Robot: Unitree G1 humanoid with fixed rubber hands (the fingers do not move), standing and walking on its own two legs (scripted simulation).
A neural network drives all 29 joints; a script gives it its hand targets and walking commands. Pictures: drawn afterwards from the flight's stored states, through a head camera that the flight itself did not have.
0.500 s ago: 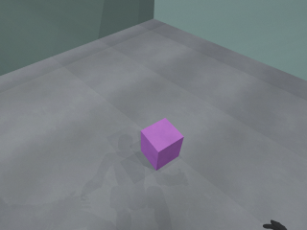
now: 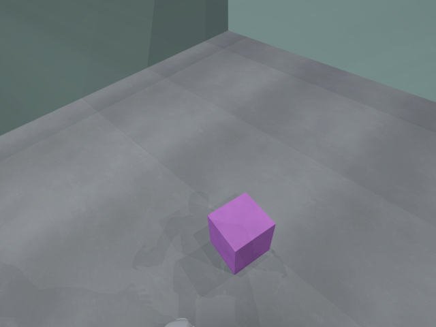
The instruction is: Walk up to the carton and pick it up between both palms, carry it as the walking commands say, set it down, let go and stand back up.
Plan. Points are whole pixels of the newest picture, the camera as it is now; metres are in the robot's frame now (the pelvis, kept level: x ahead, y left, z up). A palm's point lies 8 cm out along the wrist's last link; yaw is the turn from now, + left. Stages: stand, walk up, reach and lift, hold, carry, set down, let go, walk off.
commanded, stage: walk up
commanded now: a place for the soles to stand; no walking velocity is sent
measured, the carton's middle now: (240, 233) +0.64 -0.04 -0.64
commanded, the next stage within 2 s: none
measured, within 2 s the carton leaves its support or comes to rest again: neither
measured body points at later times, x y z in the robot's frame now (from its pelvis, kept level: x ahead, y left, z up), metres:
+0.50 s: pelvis +0.11 +0.00 -0.02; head +0.13 +0.00 +0.43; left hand +0.21 +0.33 -0.12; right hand +0.18 -0.33 -0.12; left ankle +0.14 +0.15 -0.73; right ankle +0.15 -0.12 -0.73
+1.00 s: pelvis +0.12 +0.00 +0.00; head +0.13 +0.00 +0.45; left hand +0.27 +0.31 -0.11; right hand +0.22 -0.33 -0.11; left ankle +0.14 +0.15 -0.73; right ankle +0.15 -0.12 -0.73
